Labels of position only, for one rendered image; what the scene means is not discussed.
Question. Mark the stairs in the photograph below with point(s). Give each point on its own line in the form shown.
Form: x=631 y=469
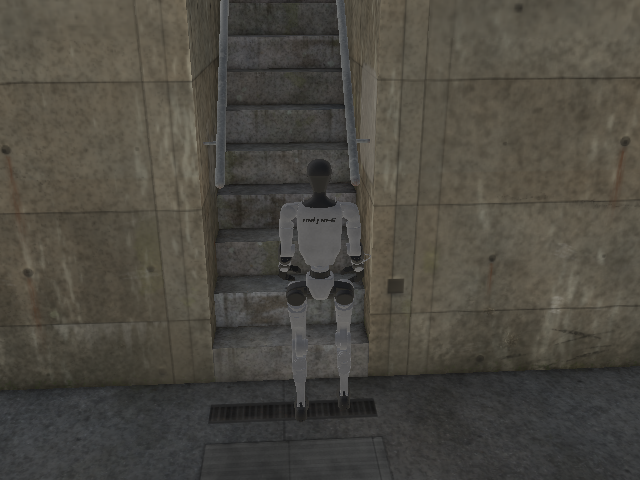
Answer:
x=285 y=108

